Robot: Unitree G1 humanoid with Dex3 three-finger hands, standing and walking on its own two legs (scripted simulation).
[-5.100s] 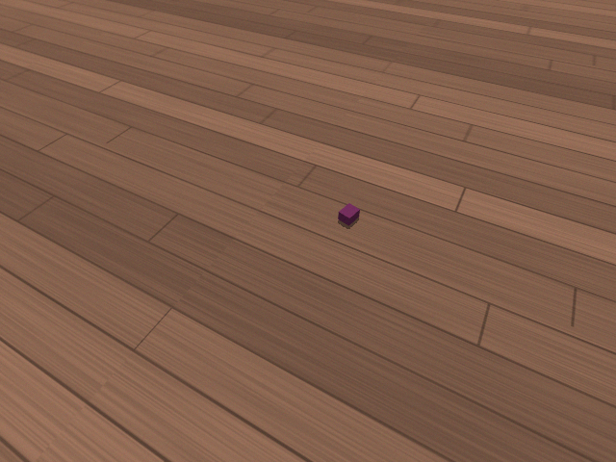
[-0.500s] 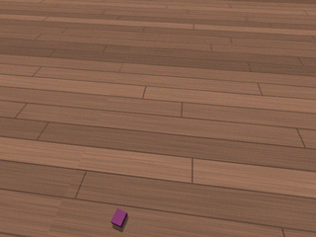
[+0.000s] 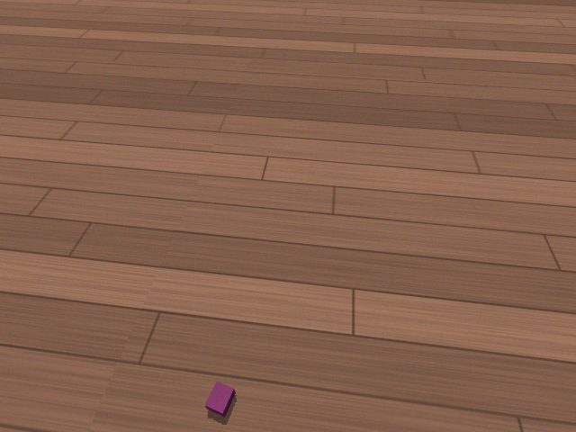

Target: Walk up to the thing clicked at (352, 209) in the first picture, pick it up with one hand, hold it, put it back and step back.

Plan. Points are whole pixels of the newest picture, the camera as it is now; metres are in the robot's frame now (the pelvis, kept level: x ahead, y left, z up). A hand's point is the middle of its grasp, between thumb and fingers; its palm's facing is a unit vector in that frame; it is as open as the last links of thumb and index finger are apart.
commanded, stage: stand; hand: left
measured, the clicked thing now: (220, 398) +0.38 +0.23 -0.76
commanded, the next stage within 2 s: none
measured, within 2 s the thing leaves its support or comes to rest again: neither
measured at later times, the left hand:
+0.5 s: hand out of the picture +0.07 +0.25 -0.16, palm faces -0.01 -0.94 -0.34, open 7.4 cm
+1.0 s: hand out of the picture +0.06 +0.25 -0.16, palm faces -0.02 -0.94 -0.34, open 7.4 cm
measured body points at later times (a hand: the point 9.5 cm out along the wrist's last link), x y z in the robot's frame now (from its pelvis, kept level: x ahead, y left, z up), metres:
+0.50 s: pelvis +0.00 +0.00 +0.00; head +0.00 +0.00 +0.45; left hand +0.07 +0.30 -0.13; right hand +0.08 -0.30 -0.13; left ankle +0.00 +0.12 -0.75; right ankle -0.01 -0.14 -0.75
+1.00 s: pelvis +0.00 +0.00 +0.00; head +0.01 +0.00 +0.45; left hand +0.07 +0.30 -0.13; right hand +0.08 -0.30 -0.14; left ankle +0.00 +0.12 -0.75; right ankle -0.01 -0.14 -0.75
